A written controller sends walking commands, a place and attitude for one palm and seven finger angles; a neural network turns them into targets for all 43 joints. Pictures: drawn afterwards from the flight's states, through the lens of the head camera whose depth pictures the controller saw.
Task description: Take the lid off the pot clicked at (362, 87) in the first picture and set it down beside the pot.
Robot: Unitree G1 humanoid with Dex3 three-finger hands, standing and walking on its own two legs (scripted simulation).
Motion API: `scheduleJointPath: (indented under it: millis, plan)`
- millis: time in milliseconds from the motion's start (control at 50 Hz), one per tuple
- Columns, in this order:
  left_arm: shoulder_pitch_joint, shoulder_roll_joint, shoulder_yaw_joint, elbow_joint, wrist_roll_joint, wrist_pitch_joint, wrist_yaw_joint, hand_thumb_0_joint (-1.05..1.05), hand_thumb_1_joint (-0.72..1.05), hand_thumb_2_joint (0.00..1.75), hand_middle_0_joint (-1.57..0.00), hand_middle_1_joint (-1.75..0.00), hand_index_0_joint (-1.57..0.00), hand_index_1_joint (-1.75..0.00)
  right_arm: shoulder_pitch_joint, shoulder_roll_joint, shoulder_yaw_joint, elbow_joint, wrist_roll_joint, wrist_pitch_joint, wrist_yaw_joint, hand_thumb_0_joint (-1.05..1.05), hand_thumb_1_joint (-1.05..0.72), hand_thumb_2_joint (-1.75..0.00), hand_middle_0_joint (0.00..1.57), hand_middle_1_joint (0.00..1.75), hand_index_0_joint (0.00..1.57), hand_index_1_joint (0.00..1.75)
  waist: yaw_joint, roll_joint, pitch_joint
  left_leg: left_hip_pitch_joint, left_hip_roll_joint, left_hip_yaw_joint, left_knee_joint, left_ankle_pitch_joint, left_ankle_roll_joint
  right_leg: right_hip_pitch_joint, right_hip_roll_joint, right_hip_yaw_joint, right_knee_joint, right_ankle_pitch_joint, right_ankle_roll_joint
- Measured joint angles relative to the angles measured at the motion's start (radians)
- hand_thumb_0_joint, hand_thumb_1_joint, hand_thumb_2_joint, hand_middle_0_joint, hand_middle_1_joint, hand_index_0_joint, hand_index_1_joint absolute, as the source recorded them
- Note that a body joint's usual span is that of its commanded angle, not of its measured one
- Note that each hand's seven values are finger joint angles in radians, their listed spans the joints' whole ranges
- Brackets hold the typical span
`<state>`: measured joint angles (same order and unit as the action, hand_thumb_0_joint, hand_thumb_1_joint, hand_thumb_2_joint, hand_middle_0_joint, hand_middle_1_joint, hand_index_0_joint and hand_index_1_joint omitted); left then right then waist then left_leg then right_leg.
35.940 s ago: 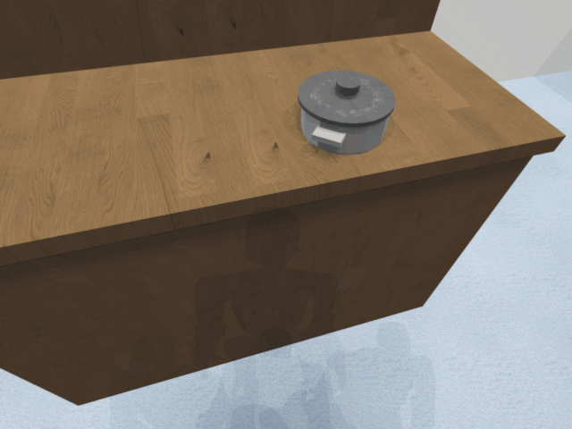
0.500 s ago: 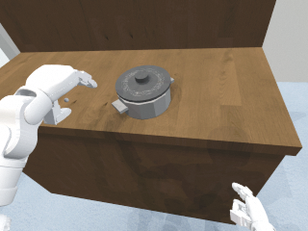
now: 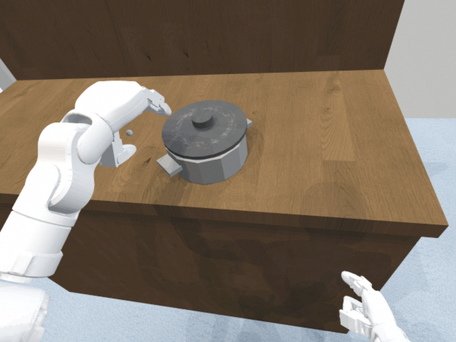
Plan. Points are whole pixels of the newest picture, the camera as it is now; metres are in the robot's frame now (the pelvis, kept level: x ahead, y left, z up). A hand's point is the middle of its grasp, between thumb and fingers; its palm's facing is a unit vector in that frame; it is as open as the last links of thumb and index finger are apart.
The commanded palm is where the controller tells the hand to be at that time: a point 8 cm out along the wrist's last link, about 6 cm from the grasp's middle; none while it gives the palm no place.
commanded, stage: move the open hand above the knob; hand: left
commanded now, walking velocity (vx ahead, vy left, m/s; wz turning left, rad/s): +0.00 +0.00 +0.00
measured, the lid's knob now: (202, 118) +0.49 +0.09 +0.15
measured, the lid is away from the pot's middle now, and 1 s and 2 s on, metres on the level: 0.01 0.01 0.01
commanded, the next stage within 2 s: none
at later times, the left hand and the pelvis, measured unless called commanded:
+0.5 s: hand (164, 111) +0.42 +0.13 +0.22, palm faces -0.07 +0.00 -1.00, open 10.3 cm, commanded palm +0.39 +0.13 +0.29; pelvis +0.01 +0.00 +0.00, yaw +0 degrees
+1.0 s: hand (197, 90) +0.47 +0.08 +0.23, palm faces -0.10 -0.01 -0.99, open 10.3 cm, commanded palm +0.44 +0.10 +0.29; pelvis +0.02 +0.00 +0.00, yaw -1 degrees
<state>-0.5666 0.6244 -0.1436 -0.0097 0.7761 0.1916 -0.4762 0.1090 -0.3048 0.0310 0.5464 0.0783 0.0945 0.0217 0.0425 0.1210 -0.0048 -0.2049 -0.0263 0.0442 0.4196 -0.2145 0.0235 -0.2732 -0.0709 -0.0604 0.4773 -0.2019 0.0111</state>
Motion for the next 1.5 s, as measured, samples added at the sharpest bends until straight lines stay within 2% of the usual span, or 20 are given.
scheduleJointPath:
  millis: [160,340,580,760,920,1120,1300,1500]
  plan:
    - [-0.078,-0.031,-0.050,0.067,0.024,0.028,0.008,0.00,-0.41,1.66,-0.86,-0.08,-0.86,-0.09,0.000,0.013,0.006,0.004,-0.001,0.009,0.002,0.01,-0.91,-0.90,0.20,0.30,0.20,0.30,-0.010,-0.005,-0.005,-0.003,-0.002,0.003,-0.002,-0.005,0.000,-0.008,-0.002,0.003,0.007,-0.008,0.000]
    - [-0.131,-0.063,-0.072,0.119,0.035,0.054,0.013,0.00,-0.41,1.66,-0.86,-0.08,-0.86,-0.09,0.010,0.016,0.007,0.009,0.000,0.025,0.004,0.01,-0.91,-0.90,0.20,0.30,0.20,0.30,-0.023,-0.003,-0.015,-0.001,-0.002,0.009,-0.004,-0.013,0.002,-0.011,-0.001,0.010,0.010,-0.017,0.002]
    - [-0.235,-0.119,-0.140,0.207,0.048,0.085,0.026,0.00,-0.41,1.66,-0.86,-0.08,-0.86,-0.09,0.019,0.014,-0.002,0.028,0.003,0.023,0.004,0.01,-0.91,-0.90,0.20,0.30,0.20,0.30,-0.031,-0.011,-0.018,-0.001,-0.004,0.007,-0.005,-0.017,0.002,-0.013,-0.003,0.009,0.014,-0.024,0.002]
    - [-0.337,-0.171,-0.190,0.345,0.067,0.101,0.051,0.00,-0.41,1.66,-0.86,-0.08,-0.86,-0.09,0.018,0.024,0.005,0.046,0.001,0.021,-0.004,0.01,-0.91,-0.90,0.20,0.30,0.20,0.30,-0.046,-0.016,-0.025,-0.005,-0.004,0.011,-0.010,-0.018,0.000,-0.023,-0.002,0.014,0.018,-0.028,0.001]
    - [-0.424,-0.211,-0.185,0.487,0.075,0.117,0.065,0.00,-0.41,1.66,-0.86,-0.08,-0.86,-0.09,0.035,0.024,0.007,0.067,-0.003,0.021,-0.013,0.01,-0.91,-0.90,0.20,0.30,0.20,0.30,-0.062,-0.017,-0.034,-0.006,-0.001,0.016,-0.020,-0.017,-0.002,-0.029,0.002,0.018,0.015,-0.029,-0.001]
    - [-0.418,-0.191,-0.144,0.515,0.084,0.116,0.041,0.00,-0.41,1.66,-0.86,-0.08,-0.85,-0.08,0.067,0.011,-0.005,0.065,-0.006,0.017,-0.025,0.01,-0.91,-0.90,0.20,0.30,0.20,0.30,-0.077,-0.019,-0.033,0.004,0.004,0.025,-0.033,-0.018,-0.003,-0.027,0.008,0.027,0.008,-0.029,-0.002]
    - [-0.394,-0.168,-0.158,0.466,0.077,0.116,0.015,0.00,-0.41,1.66,-0.86,-0.08,-0.85,-0.08,0.069,0.007,-0.014,0.059,0.002,0.003,-0.023,0.01,-0.91,-0.90,0.20,0.30,0.20,0.30,-0.067,-0.028,-0.027,0.006,0.002,0.016,-0.030,-0.019,0.000,-0.015,0.005,0.018,0.001,-0.028,0.000]
    - [-0.391,-0.178,-0.180,0.440,0.072,0.117,0.016,0.00,-0.41,1.66,-0.86,-0.08,-0.85,-0.08,0.033,0.024,-0.004,0.051,0.003,0.002,-0.009,0.01,-0.91,-0.90,0.20,0.30,0.20,0.30,-0.051,-0.031,-0.033,0.003,-0.008,0.009,-0.022,-0.019,0.008,-0.009,-0.005,0.012,-0.003,-0.025,0.008]
